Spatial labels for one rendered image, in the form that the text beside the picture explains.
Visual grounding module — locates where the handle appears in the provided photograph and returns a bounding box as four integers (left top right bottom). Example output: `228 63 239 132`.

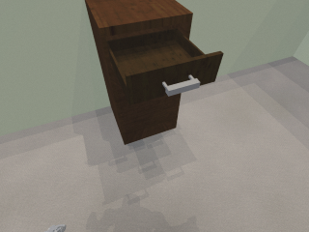
162 74 201 97

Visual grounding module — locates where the cabinet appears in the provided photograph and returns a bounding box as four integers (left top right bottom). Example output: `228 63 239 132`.
85 0 193 145

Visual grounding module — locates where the drawer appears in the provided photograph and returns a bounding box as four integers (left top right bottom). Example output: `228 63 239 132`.
106 28 224 105

